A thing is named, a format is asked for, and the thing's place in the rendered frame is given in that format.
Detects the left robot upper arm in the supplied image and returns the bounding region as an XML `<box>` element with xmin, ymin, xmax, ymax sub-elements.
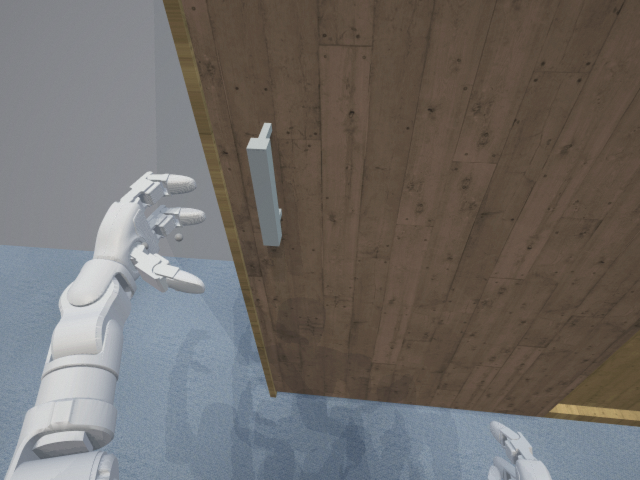
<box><xmin>10</xmin><ymin>450</ymin><xmax>119</xmax><ymax>480</ymax></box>

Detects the wardrobe door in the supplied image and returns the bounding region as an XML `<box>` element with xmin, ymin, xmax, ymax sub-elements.
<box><xmin>559</xmin><ymin>330</ymin><xmax>640</xmax><ymax>411</ymax></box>
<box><xmin>181</xmin><ymin>0</ymin><xmax>640</xmax><ymax>417</ymax></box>

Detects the robot left hand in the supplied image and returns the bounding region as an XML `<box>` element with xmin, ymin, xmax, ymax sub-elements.
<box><xmin>93</xmin><ymin>171</ymin><xmax>206</xmax><ymax>294</ymax></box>

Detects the left robot forearm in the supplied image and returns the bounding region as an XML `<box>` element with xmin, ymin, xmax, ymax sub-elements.
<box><xmin>4</xmin><ymin>259</ymin><xmax>137</xmax><ymax>480</ymax></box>

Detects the robot right hand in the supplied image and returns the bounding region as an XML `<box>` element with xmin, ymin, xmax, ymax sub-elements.
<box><xmin>487</xmin><ymin>421</ymin><xmax>552</xmax><ymax>480</ymax></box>

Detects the handle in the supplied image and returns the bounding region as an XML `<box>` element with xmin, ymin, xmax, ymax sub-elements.
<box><xmin>246</xmin><ymin>123</ymin><xmax>282</xmax><ymax>246</ymax></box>

